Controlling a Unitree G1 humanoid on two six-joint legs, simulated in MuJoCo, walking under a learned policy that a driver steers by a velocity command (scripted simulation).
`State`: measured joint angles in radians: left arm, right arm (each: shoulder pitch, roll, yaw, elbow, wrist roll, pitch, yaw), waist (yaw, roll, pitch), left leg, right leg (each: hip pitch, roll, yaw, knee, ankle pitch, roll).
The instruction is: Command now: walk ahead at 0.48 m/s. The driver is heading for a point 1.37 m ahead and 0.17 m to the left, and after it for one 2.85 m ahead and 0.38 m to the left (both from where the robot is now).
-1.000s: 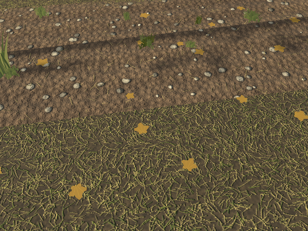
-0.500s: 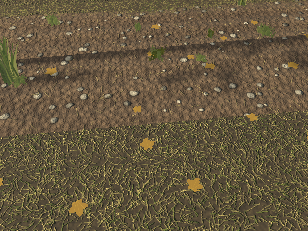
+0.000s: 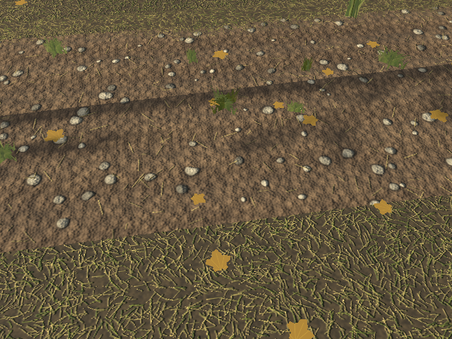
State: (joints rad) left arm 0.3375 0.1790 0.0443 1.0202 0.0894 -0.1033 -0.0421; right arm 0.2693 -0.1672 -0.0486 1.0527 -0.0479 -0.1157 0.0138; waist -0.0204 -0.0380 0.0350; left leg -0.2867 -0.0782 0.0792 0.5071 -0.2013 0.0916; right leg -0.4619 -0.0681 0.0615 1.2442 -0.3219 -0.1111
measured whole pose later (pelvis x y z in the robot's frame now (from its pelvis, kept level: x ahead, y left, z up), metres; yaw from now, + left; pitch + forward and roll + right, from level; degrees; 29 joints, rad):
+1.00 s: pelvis +0.62 -0.03 -0.17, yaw +14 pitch +3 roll -2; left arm 0.30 0.26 0.06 1.01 0.00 -0.06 0.03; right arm 0.01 -0.24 -0.07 0.74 0.02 -0.05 0.03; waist 0.02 0.01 -0.01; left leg -0.59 -0.01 0.04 0.71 -0.19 0.11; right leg -0.13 -0.09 -0.17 0.84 -0.47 0.05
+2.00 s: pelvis +1.13 +0.17 -0.15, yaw +15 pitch +3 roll +1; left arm 0.39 0.27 0.07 0.81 -0.03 -0.05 0.02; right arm 0.05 -0.23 -0.05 0.68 0.00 -0.12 0.00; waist 0.06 -0.03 -0.01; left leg -0.38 -0.03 -0.02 0.49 -0.16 0.02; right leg -0.33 0.06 0.13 1.02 -0.47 -0.03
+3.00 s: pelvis +1.68 +0.17 -0.17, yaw +6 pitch +3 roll -1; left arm 0.32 0.29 0.07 0.81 0.00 -0.03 0.02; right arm 0.10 -0.27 -0.05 0.69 0.02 -0.07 0.06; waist 0.04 0.01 0.02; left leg -0.54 -0.03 0.05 0.60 -0.11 0.10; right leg 0.00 -0.01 -0.15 0.61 -0.47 -0.01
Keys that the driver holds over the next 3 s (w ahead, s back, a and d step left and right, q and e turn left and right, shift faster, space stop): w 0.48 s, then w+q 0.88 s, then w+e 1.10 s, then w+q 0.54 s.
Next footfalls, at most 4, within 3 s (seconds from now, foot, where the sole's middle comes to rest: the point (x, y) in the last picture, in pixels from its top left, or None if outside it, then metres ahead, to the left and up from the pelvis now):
0.52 right None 0.49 -0.20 -0.92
0.96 left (205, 287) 0.75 0.08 -0.92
1.46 right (224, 213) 1.07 0.01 -0.92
1.92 left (153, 189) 1.20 0.30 -0.92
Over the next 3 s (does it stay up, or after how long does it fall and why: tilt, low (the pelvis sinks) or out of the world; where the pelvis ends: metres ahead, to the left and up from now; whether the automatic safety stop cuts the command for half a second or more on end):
stays up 1.68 0.17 -0.17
